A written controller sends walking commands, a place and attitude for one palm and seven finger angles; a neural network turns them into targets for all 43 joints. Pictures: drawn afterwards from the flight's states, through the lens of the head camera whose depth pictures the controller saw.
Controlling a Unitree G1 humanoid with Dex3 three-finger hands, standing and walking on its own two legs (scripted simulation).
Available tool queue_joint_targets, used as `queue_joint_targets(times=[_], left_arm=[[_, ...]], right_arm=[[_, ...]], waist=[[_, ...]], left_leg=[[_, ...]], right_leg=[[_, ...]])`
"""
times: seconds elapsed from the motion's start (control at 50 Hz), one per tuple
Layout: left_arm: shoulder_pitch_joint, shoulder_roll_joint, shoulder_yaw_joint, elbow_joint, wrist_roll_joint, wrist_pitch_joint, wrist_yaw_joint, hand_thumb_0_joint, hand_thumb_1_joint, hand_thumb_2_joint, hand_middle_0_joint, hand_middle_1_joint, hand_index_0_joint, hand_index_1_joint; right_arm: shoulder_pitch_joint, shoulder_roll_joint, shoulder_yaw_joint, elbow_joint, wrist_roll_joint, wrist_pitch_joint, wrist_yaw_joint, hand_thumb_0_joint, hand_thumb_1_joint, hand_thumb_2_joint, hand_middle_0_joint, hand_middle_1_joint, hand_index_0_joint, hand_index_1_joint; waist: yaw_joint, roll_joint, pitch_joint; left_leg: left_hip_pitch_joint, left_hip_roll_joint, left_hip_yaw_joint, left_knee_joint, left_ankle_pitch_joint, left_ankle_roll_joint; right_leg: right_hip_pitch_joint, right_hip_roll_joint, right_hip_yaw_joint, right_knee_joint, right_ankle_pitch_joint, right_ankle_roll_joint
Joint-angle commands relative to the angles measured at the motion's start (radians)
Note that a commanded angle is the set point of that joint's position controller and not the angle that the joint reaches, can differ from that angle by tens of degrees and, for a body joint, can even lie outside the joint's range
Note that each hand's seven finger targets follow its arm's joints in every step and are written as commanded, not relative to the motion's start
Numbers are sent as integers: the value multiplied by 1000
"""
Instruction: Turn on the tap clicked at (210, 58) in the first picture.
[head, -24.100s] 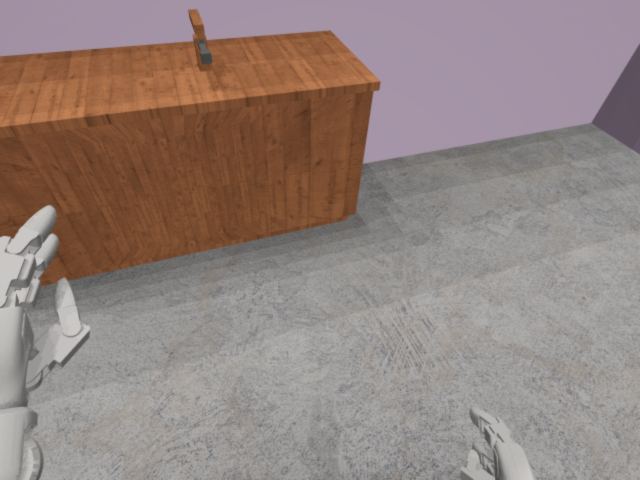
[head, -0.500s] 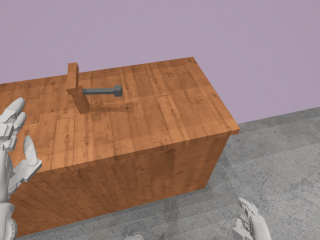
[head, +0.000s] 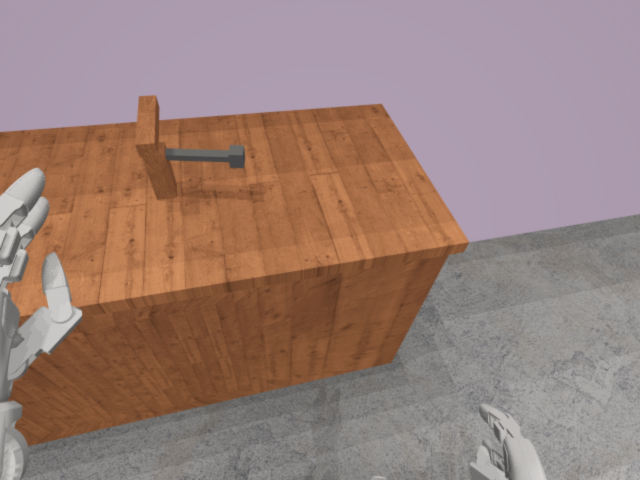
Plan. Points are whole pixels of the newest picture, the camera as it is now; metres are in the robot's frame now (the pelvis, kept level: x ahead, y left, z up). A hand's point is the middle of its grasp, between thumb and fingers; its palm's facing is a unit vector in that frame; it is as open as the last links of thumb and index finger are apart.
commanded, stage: step back with the hand held close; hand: left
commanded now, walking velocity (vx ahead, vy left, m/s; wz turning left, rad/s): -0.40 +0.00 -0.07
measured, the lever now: (237, 156) +0.61 +0.18 +0.04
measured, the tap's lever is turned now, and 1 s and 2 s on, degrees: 78 78 78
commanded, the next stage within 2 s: stop stepping back and stand still in 0.22 s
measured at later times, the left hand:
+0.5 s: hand out of the picture +0.10 +0.21 +0.17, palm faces +0.34 -0.86 -0.39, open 7.4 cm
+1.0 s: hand out of the picture +0.03 +0.21 +0.18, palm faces +0.39 -0.84 -0.38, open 7.4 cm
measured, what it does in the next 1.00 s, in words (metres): walks backwards: right foot, then left foot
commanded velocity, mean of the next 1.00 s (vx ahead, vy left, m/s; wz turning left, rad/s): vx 0.01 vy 0.02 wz -0.01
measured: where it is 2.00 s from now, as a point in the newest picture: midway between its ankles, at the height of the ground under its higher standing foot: outside the picture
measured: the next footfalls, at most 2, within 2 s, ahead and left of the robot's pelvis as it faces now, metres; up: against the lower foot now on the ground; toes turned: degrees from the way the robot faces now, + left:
right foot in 0.22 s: +0.02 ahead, -0.14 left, +0.00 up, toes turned -2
left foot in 0.50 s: -0.11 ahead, +0.07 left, +0.00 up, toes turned +0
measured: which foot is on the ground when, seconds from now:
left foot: down 0.00-0.24, up 0.26-0.48, down 0.50-1.00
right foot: down 0.00-0.00, up 0.02-0.20, down 0.22-0.86, up 0.88-1.00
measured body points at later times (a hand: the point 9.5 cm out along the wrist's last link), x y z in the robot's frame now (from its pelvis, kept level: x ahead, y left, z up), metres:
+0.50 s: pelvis -0.12 -0.02 +0.01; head -0.11 +0.00 +0.46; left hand +0.07 +0.25 +0.19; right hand +0.03 -0.28 -0.06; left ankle -0.14 +0.12 -0.72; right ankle -0.02 -0.14 -0.72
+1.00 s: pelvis -0.19 -0.03 +0.01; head -0.22 -0.02 +0.46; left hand +0.00 +0.25 +0.20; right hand -0.05 -0.26 -0.07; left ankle -0.17 +0.09 -0.72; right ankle -0.17 -0.13 -0.66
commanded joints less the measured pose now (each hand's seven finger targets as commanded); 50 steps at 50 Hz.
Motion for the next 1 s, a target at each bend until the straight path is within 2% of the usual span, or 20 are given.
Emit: queue_joint_targets(times=[0.0, 0.08, 0.18, 0.2, 0.24, 0.3, 0.38, 0.44, 0.48, 0.5, 0.54, 0.62, 0.68, 0.8, 0.82, 0.84, 0.86, 0.9, 0.94, 0.98], left_arm=[[-30, 172, 162, -173, -16, -77, 30, 0, 900, 900, -200, -300, -200, -300], [-103, 143, 131, -228, -17, -60, 21, 0, 900, 900, -200, -300, -200, -300], [-61, 149, 128, -152, 1, -40, 6, 0, 900, 900, -200, -300, -200, -300], [-80, 151, 122, -162, 5, -51, 2, 0, 900, 900, -200, -300, -200, -300], [-50, 177, 134, -136, -15, -42, 7, 0, 900, 900, -200, -300, -200, -300], [7, 163, 149, -160, -15, -31, 7, 0, 900, 900, -200, -300, -200, -300], [2, 176, 168, -100, -8, -17, 28, 0, 900, 900, -200, -300, -200, -300], [-29, 172, 148, -148, -10, -31, 37, 0, 900, 900, -200, -300, -200, -300], [-58, 182, 151, -191, -16, -36, 42, 0, 900, 900, -200, -300, -200, -300], [-55, 182, 156, -156, -9, -34, 42, 0, 900, 900, -200, -300, -200, -300], [-88, 144, 122, -117, 2, -29, 30, 0, 900, 900, -200, -300, -200, -300], [-128, 115, 83, -21, 11, -23, 12, 0, 900, 900, -200, -300, -200, -300], [-220, 139, 73, -33, 13, -13, -6, 0, 900, 900, -200, -300, -200, -300], [-143, 165, 102, -94, 3, 2, 13, 0, 900, 900, -200, -300, -200, -300], [-150, 163, 106, -113, -1, -1, 18, 0, 900, 900, -200, -300, -200, -300], [-182, 158, 114, -165, -1, -11, 27, 0, 900, 900, -200, -300, -200, -300], [-187, 205, 152, -181, 28, -8, 20, 0, 900, 900, -200, -300, -200, -300], [-126, 152, 120, -15, 8, 5, 7, 0, 900, 900, -200, -300, -200, -300], [-139, 145, 103, 20, 5, 2, 1, 0, 900, 900, -200, -300, -200, -300], [-149, 136, 97, -40, 2, -6, -1, 0, 900, 900, -200, -300, -200, -300]], right_arm=[[-43, -97, -59, -144, -13, -80, -8, 0, -900, -900, 200, 300, 200, 300], [-46, -109, -73, -126, -1, -112, 20, 0, -900, -900, 200, 300, 200, 300], [-84, -124, -50, -151, -1, -97, 20, 0, -900, -900, 200, 300, 200, 300], [-88, -107, -45, -151, 1, -93, 20, 0, -900, -900, 200, 300, 200, 300], [-71, -87, -73, -150, 22, -89, 8, 0, -900, -900, 200, 300, 200, 300], [-103, -29, -27, -146, 6, -62, 8, 0, -900, -900, 200, 300, 200, 300], [-86, -67, -37, -153, 15, -59, -15, 0, -900, -900, 200, 300, 200, 300], [-48, -113, -53, -161, 10, -85, -25, 0, -900, -900, 200, 300, 200, 300], [-50, -159, -77, -184, 17, -102, -28, 0, -900, -900, 200, 300, 200, 300], [-39, -109, -60, -145, 17, -111, -26, 0, -900, -900, 200, 300, 200, 300], [-61, -110, -63, -105, 23, -128, 0, 0, -900, -900, 200, 300, 200, 300], [-74, -134, -54, -97, 18, -118, 1, 0, -900, -900, 200, 300, 200, 300], [-86, -107, -62, -82, 15, -94, 3, 0, -900, -900, 200, 300, 200, 300], [-89, -75, -16, -72, 5, -71, -10, 0, -900, -900, 200, 300, 200, 300], [-85, -103, -22, -89, -1, -74, -14, 0, -900, -900, 200, 300, 200, 300], [-73, -135, -36, -105, -2, -83, -12, 0, -900, -900, 200, 300, 200, 300], [-84, -120, -52, -127, 4, -95, -7, 0, -900, -900, 200, 300, 200, 300], [-41, -80, -42, -93, 30, -100, 26, 0, -900, -900, 200, 300, 200, 300], [-90, -80, -26, -62, 33, -103, 28, 0, -900, -900, 200, 300, 200, 300], [-85, -97, -26, -78, 26, -102, 16, 0, -900, -900, 200, 300, 200, 300]], waist=[[6, 317, -213], [25, 261, -180], [38, 212, -103], [33, 116, -93], [44, -292, -167], [3, -88, -187], [-2, -133, -175], [-15, 47, -137], [-1, 364, -115], [-22, 404, -75], [-12, 275, 34], [18, 103, 11], [7, -229, -17], [-21, 11, -52], [-20, 139, -40], [-25, 401, -49], [13, 364, -139], [-17, 218, 34], [6, 110, 112], [5, 197, 36]], left_leg=[[176, 342, -323, -303, 422, 144], [218, 276, -159, -238, 554, 121], [-15, 203, -123, -207, -68, 46], [-25, 144, -69, -84, -183, 17], [-37, -37, 18, 437, -242, -55], [-68, 17, -40, 450, -194, -57], [84, 8, 15, 113, -196, -4], [214, 39, 21, -286, -123, 44], [241, 262, -229, -390, 3, 134], [132, 279, -290, -442, -142, 162], [10, 237, -205, -400, -110, 159], [-45, 120, -76, -190, -325, 77], [-53, -61, 27, 402, -252, 16], [287, -5, 58, -89, -192, 43], [239, 39, -45, -269, -320, 75], [231, 216, -329, -434, -449, 152], [99, 257, -254, -444, -215, 199], [60, 304, -403, -476, -354, 234], [34, 298, -329, -437, -347, 206], [63, 224, -193, -403, -298, 145]], right_leg=[[-65, 53, 90, 406, -339, -5], [-20, 34, 65, 258, -246, 3], [254, 48, 24, -200, 26, -5], [224, -19, 67, -298, 87, -30], [77, -330, 415, -415, 135, -196], [143, -265, 264, -263, 315, -182], [116, -240, 258, -289, -42, -130], [105, -119, 176, -167, -172, -68], [24, 67, -11, 172, -223, 4], [-19, 53, 37, 329, -276, 6], [17, 16, 75, 295, -198, -2], [302, 39, 2, -213, -101, -8], [106, -273, 557, -527, -596, -177], [-116, -127, 188, -293, -504, -118], [-72, -46, 134, -130, -490, -93], [-93, 106, -7, 222, -346, -34], [12, 126, 0, 555, -267, -8], [-230, 55, 103, 743, -206, -15], [-198, -28, 100, 456, -166, -21], [14, 9, -6, 122, -182, -20]])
